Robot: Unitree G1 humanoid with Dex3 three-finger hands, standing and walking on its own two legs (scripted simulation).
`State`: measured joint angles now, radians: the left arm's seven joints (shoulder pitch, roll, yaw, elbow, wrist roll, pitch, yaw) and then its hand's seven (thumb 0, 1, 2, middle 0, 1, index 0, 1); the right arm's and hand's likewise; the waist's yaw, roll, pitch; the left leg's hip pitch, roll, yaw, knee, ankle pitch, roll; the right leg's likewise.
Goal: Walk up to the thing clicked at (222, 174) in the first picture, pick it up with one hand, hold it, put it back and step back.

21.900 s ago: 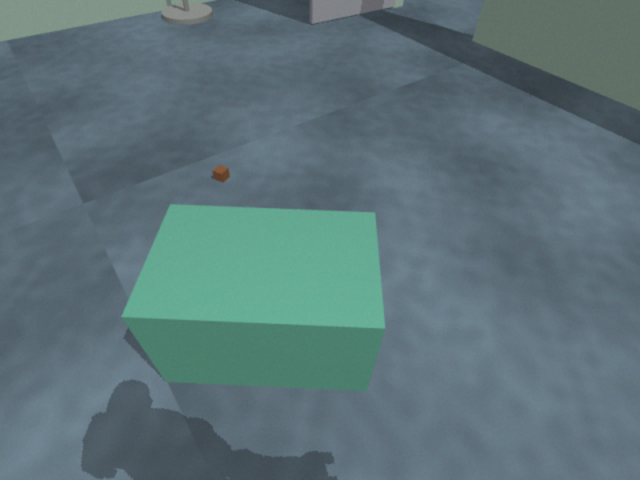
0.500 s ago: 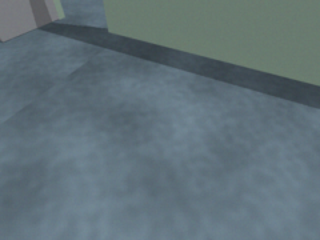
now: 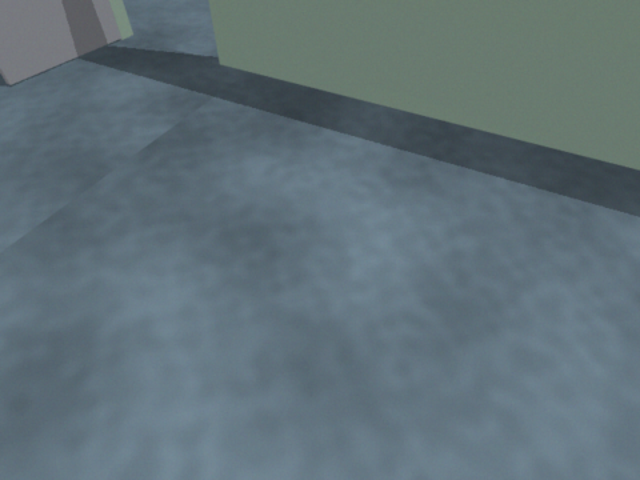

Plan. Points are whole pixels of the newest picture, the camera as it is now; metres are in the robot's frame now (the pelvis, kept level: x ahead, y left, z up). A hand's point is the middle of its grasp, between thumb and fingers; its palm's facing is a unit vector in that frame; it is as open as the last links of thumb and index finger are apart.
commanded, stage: stand
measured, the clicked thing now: out of the picture +0.39 +1.43 -0.76
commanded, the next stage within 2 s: walk up in 0.66 s
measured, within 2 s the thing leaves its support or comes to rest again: neither
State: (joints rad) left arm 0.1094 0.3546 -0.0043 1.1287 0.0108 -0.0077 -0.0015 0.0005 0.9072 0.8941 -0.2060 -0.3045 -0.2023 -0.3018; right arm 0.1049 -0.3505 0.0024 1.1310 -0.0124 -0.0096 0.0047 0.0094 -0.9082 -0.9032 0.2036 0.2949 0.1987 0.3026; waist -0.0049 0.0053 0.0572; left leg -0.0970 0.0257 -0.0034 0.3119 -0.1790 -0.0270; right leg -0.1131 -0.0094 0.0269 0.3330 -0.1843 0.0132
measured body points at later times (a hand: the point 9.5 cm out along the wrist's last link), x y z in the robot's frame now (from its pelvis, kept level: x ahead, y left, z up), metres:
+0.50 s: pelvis +0.00 +0.00 +0.00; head +0.02 +0.00 +0.45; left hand +0.08 +0.30 -0.13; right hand +0.07 -0.30 -0.13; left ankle +0.00 +0.14 -0.75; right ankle +0.00 -0.13 -0.75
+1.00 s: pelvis +0.07 -0.05 -0.01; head +0.07 -0.07 +0.43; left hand +0.11 +0.29 -0.11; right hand +0.10 -0.37 -0.15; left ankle +0.01 +0.11 -0.70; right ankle +0.07 -0.14 -0.75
